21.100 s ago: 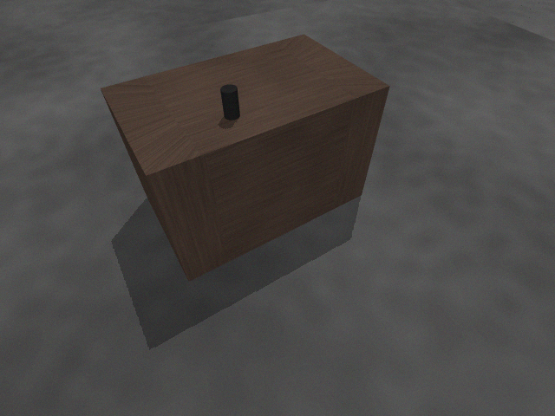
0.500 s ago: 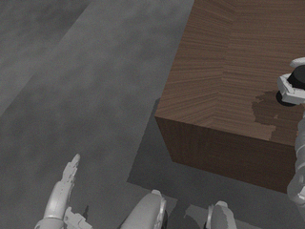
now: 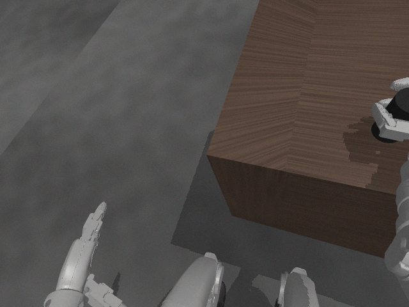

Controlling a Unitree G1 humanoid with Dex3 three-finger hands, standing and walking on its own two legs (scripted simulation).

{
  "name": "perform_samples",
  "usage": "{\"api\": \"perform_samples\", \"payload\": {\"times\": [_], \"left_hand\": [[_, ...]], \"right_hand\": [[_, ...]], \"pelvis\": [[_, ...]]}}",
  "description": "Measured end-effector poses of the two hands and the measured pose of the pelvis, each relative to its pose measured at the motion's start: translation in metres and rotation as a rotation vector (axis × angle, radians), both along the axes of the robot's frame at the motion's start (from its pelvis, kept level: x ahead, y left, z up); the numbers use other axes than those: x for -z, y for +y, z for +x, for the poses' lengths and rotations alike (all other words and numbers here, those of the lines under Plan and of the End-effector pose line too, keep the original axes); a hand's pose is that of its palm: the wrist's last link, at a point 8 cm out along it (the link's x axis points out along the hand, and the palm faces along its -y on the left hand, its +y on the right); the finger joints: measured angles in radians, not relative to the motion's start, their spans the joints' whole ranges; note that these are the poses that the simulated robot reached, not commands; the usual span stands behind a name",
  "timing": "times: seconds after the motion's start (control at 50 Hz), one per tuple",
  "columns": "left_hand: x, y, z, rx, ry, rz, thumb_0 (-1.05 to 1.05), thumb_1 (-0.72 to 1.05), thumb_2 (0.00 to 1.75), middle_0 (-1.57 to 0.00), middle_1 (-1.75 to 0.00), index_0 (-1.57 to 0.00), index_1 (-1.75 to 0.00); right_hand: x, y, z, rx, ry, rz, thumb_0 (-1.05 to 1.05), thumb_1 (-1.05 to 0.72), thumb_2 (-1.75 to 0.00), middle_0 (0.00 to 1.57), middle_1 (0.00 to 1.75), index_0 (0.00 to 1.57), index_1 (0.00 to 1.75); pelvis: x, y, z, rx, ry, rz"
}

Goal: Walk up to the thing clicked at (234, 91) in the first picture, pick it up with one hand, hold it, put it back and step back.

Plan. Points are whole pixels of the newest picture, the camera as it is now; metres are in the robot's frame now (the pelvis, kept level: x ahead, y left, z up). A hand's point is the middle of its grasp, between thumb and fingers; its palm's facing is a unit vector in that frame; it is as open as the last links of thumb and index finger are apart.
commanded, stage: open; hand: right
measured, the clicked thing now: (398, 117) +0.51 -0.24 +0.00
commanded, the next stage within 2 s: withdraw in 0.44 s
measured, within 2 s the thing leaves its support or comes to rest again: neither
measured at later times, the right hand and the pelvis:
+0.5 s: hand (394, 115) +0.51 -0.23 +0.01, palm faces +0.25 +0.97 +0.01, open 11.5 cm; pelvis +0.00 +0.00 +0.00, yaw +0 degrees
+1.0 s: hand out of the picture +0.52 -0.31 +0.13, palm faces +0.33 +0.94 -0.02, open 16.6 cm; pelvis +0.01 -0.01 +0.04, yaw -1 degrees
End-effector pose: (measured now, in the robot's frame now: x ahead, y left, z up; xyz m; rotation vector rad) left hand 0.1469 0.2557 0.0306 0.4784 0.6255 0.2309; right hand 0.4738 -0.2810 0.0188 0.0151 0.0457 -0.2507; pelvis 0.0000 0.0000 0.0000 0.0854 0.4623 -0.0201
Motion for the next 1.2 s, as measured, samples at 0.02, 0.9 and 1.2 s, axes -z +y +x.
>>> {"api": "perform_samples", "payload": {"times": [0.02, 0.9, 1.2], "left_hand": [[0.0, 0.0, 0.0, 0.001, 0.0, 0.0, -0.01, -0.53, 0.05, -0.06, -0.04, -0.06, -0.05], [-0.02, 0.002, 0.0, -0.045, 0.024, -0.017, -0.01, -0.53, 0.05, -0.07, -0.04, -0.06, -0.05], [-0.015, -0.019, 0.008, -0.022, 0.103, -0.164, -0.01, -0.53, 0.06, -0.07, -0.05, -0.07, -0.06]], "right_hand": [[0.0, 0.0, 0.0, 0.0, -0.001, 0.0, -0.03, 0.06, -1.05, 0.87, 1.01, 0.91, 1.06], [-0.078, -0.055, 0.001, 0.079, -0.054, -0.038, -0.01, 0.38, -0.19, 0.25, 0.22, 0.25, 0.23], [-0.125, -0.105, -0.003, 0.166, 0.217, -0.127, -0.01, 0.47, -0.06, 0.08, 0.07, 0.09, 0.07]], "pelvis": [[0.0, 0.0, 0.0, 0.0, 0.0, 0.0], [-0.028, -0.005, 0.01, 0.012, -0.065, 0.003], [-0.055, -0.011, 0.017, 0.004, -0.097, -0.011]]}}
